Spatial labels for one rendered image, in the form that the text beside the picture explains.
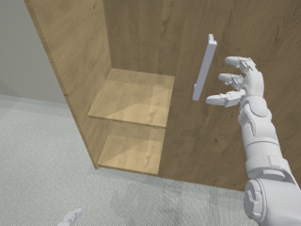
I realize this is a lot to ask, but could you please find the robot right forearm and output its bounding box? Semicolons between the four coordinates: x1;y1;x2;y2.
238;96;301;192

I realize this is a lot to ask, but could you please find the robot right hand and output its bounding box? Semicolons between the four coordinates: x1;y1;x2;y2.
206;56;264;107

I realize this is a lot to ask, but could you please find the robot left hand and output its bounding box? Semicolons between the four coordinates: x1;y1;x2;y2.
57;208;83;226

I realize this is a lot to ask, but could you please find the handle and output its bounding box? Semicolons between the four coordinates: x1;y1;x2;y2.
192;34;217;101

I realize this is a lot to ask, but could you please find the robot right upper arm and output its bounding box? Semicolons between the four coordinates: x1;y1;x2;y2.
243;178;301;226

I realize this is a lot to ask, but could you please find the wardrobe door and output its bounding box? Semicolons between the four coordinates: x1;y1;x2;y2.
157;0;301;192

